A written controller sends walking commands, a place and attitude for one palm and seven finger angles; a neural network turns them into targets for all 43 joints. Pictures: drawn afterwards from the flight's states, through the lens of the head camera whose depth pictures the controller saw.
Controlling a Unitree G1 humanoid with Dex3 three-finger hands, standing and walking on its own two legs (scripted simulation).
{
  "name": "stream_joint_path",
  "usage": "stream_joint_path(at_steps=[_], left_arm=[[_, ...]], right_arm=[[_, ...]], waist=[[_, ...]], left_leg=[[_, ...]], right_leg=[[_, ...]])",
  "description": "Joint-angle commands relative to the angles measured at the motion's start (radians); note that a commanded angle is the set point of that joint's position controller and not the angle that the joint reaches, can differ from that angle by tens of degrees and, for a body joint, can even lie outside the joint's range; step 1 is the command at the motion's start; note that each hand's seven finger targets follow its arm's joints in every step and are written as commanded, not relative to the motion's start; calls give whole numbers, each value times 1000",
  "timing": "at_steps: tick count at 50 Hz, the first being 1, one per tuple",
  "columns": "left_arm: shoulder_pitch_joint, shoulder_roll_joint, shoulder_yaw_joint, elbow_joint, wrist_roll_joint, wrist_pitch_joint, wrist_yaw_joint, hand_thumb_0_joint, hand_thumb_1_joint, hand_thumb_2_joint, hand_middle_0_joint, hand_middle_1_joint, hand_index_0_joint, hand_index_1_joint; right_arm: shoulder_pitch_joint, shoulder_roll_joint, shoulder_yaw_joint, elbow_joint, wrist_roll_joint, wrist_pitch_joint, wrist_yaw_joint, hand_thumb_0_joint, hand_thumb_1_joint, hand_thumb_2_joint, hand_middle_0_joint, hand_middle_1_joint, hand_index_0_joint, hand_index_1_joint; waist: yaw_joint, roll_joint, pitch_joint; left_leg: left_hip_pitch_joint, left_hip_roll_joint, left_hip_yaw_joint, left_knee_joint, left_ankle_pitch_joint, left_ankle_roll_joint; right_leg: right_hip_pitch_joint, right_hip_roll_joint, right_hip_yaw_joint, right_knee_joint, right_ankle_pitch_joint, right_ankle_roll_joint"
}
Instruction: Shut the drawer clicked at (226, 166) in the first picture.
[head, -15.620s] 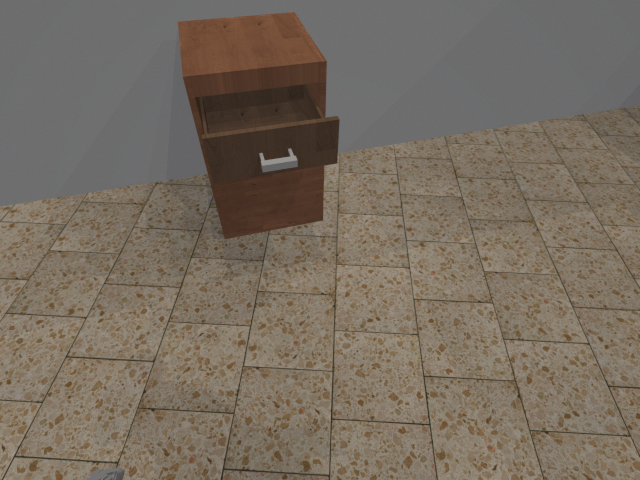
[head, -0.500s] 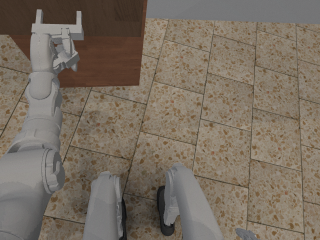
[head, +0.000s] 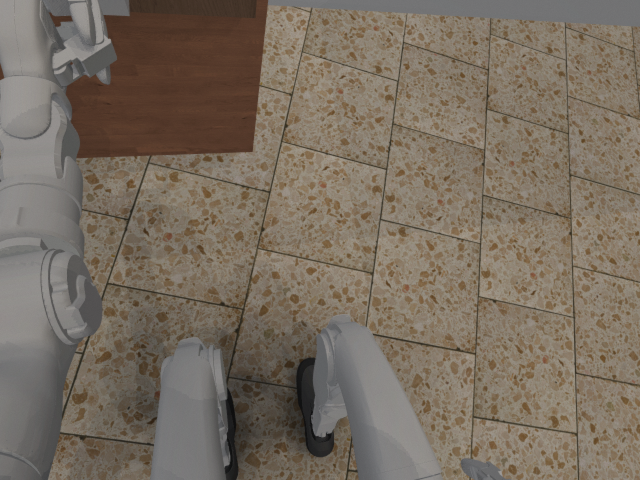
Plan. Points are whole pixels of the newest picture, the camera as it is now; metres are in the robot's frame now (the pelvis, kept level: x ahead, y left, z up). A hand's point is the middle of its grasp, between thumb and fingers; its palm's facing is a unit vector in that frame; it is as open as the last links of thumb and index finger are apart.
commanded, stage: push the drawer shut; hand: left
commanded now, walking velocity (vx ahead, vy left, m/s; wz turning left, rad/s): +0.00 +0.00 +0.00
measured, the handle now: out of the picture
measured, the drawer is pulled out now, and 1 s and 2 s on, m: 0.05 0.00 0.00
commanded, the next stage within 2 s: pull the fist back off the drawer in 0.42 s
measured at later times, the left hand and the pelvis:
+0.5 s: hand out of the picture +0.63 +0.18 +0.03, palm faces +0.06 -1.00 -0.06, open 2.9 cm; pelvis -0.01 +0.00 -0.01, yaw -2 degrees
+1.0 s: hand (107, 10) +0.62 +0.17 +0.03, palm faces +0.06 -1.00 -0.05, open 3.2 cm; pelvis +0.00 +0.01 +0.00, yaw -2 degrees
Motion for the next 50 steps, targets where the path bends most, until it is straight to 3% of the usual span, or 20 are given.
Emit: stream_joint_path(at_steps=[1, 2, 3, 12, 17, 18, 20, 22, 24, 25, 26, 28, 31, 34, 36, 40, 42, 44, 48, 50], left_arm=[[-632, 193, 1, -236, -5, -46, 28, 0, 900, 900, -1400, -1600, -1400, -1600], [-640, 173, -14, -210, -4, -37, 29, 0, 900, 900, -1400, -1600, -1400, -1600], [-650, 214, 11, -199, 0, -31, 34, 0, 900, 900, -1400, -1600, -1400, -1600], [-763, 281, 16, -193, 37, 4, 45, 0, 900, 900, -1400, -1600, -1400, -1600], [-812, 297, -5, -159, 65, 34, 45, 0, 900, 900, -1400, -1600, -1400, -1600], [-822, 317, 6, -154, 70, 40, 47, 0, 900, 900, -1400, -1600, -1400, -1600], [-853, 330, 3, -166, 76, 47, 45, 0, 900, 900, -1400, -1600, -1400, -1600], [-854, 375, 26, -148, 84, 59, 43, 0, 900, 900, -1400, -1600, -1400, -1600], [-897, 344, 1, -165, 84, 63, 37, 0, 900, 900, -1400, -1600, -1400, -1600], [-913, 368, 8, -173, 86, 64, 39, 0, 900, 900, -1400, -1600, -1400, -1600], [-920, 355, -5, -165, 88, 69, 40, 0, 900, 900, -1400, -1600, -1400, -1600], [-896, 338, -14, -149, 88, 84, 39, 0, 900, 900, -1400, -1600, -1400, -1600], [-869, 337, -6, -191, 85, 88, 31, 0, 900, 900, -1400, -1600, -1400, -1600], [-805, 314, -8, -186, 76, 103, 17, 0, 900, 900, -1400, -1600, -1400, -1600], [-772, 336, 24, -228, 62, 105, 14, 0, 900, 900, -1400, -1600, -1400, -1600], [-677, 299, 25, -236, 46, 108, 8, 0, 900, 900, -1400, -1600, -1400, -1600], [-628, 325, 69, -279, 33, 99, 12, 0, 900, 900, -1400, -1600, -1400, -1600], [-547, 324, 86, -269, 31, 93, 9, 0, 900, 900, -1400, -1600, -1400, -1600], [-477, 263, 65, -291, 13, 75, 6, 0, 900, 900, -1400, -1600, -1400, -1600], [-455, 261, 86, -344, -5, 54, 7, 0, 900, 900, -1400, -1600, -1400, -1600]], right_arm=[[240, -227, -72, -8, -3, 0, -12, 0, -900, -900, 200, 300, 200, 300], [242, -226, -72, -5, -2, -1, -11, 0, -900, -900, 200, 300, 200, 300], [248, -230, -67, -6, -4, 0, -12, 0, -900, -900, 200, 300, 200, 300], [288, -239, -52, -6, -12, 1, -9, 0, -900, -900, 200, 300, 200, 300], [302, -243, -42, -2, -15, 6, -4, 0, -900, -900, 200, 300, 200, 300], [310, -245, -40, -1, -15, 7, -6, 0, -900, -900, 200, 300, 200, 300], [316, -247, -36, -3, -16, 6, -5, 0, -900, -900, 200, 300, 200, 300], [328, -249, -29, -5, -18, 9, -5, 0, -900, -900, 200, 300, 200, 300], [334, -245, -31, -4, -16, 9, -3, 0, -900, -900, 200, 300, 200, 300], [337, -252, -28, 1, -18, 9, -4, 0, -900, -900, 200, 300, 200, 300], [337, -252, -28, 2, -17, 8, -4, 0, -900, -900, 200, 300, 200, 300], [336, -254, -26, -1, -16, 8, -1, 0, -900, -900, 200, 300, 200, 300], [342, -255, -31, -6, -19, 8, 6, 0, -900, -900, 200, 300, 200, 300], [342, -248, -31, -12, -15, 10, 11, 0, -900, -900, 200, 300, 200, 300], [337, -249, -34, -21, -11, 12, 12, 0, -900, -900, 200, 300, 200, 300], [329, -243, -39, -31, -6, 16, 14, 0, -900, -900, 200, 300, 200, 300], [327, -238, -43, -39, -5, 17, 16, 0, -900, -900, 200, 300, 200, 300], [326, -230, -45, -48, -2, 22, 20, 0, -900, -900, 200, 300, 200, 300], [306, -223, -57, -53, 6, 29, 20, 0, -900, -900, 200, 300, 200, 300], [303, -224, -65, -56, 7, 29, 20, 0, -900, -900, 200, 300, 200, 300]], waist=[[-89, 308, -650], [-104, 285, -619], [-102, 278, -602], [-136, 349, -641], [-159, 387, -611], [-168, 360, -607], [-173, 401, -621], [-174, 393, -623], [-193, 417, -620], [-195, 430, -613], [-203, 427, -612], [-195, 426, -581], [-173, 466, -634], [-159, 447, -617], [-136, 427, -639], [-113, 395, -619], [-87, 367, -659], [-66, 341, -656], [-57, 272, -626], [-38, 290, -668]], left_leg=[[576, -10, -121, -214, 220, -14], [548, -9, -119, -212, 194, -10], [521, -9, -117, -212, 173, -8], [544, -7, -130, -196, 207, -7], [539, -4, -139, -196, 188, -9], [523, -1, -142, -192, 179, -5], [538, -1, -142, -189, 195, -5], [515, -2, -136, -179, 209, -3], [534, 1, -139, -174, 214, -2], [539, 4, -147, -182, 194, -6], [535, 2, -147, -181, 179, -3], [519, 2, -152, -193, 131, -6], [579, 4, -162, -201, 167, -13], [576, 6, -154, -212, 170, -13], [559, 4, -143, -211, 172, -10], [563, 10, -143, -229, 187, -13], [546, 8, -122, -217, 237, -8], [538, 11, -109, -220, 265, -8], [505, 13, -101, -226, 259, -6], [553, 14, -101, -228, 304, -11]], right_leg=[[220, 45, 68, -179, 114, -5], [213, 46, 68, -184, 105, -3], [220, 47, 68, -184, 94, -3], [189, 48, 59, -167, 116, -4], [156, 48, 52, -161, 112, -7], [157, 49, 50, -158, 109, -4], [151, 50, 50, -157, 117, -6], [168, 51, 49, -152, 125, -5], [143, 51, 50, -154, 133, -5], [131, 52, 45, -151, 126, -4], [126, 52, 47, -154, 120, -4], [117, 51, 43, -156, 101, -6], [122, 50, 39, -150, 119, -10], [140, 53, 38, -159, 117, -11], [179, 55, 44, -163, 115, -10], [194, 54, 42, -168, 116, -10], [252, 56, 51, -172, 136, -9], [281, 58, 57, -177, 143, -9], [308, 59, 62, -185, 140, -5], [317, 57, 64, -183, 165, -5]])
